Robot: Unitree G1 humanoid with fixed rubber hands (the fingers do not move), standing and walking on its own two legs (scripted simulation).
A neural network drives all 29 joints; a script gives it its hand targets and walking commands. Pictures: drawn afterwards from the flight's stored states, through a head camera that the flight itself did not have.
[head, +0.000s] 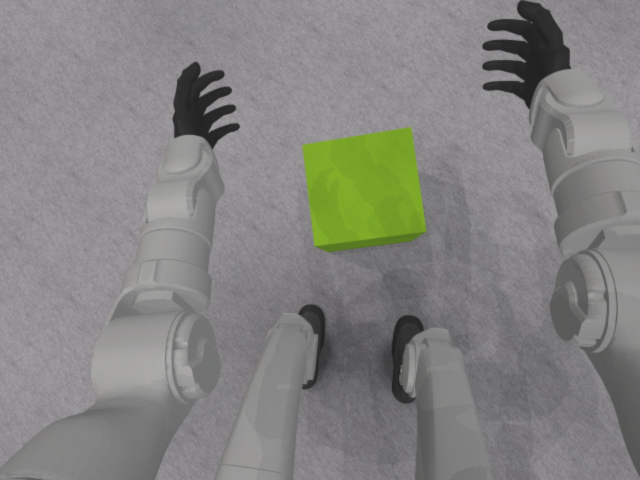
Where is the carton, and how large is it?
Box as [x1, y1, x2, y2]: [302, 127, 426, 251]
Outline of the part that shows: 410,127 302,145 315,246 326,251 409,241 426,231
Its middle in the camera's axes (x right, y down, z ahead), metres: +0.10 -0.10 +0.85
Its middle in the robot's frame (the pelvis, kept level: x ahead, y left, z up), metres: +0.49 +0.03 -0.51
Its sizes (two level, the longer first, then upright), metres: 0.210 0.200 0.250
